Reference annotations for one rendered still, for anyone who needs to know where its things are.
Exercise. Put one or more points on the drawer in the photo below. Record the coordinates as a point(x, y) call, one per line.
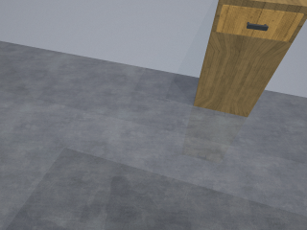
point(281, 24)

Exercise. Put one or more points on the handle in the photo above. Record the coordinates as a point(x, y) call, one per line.
point(257, 27)

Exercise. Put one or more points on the cabinet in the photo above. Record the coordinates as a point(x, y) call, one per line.
point(237, 68)

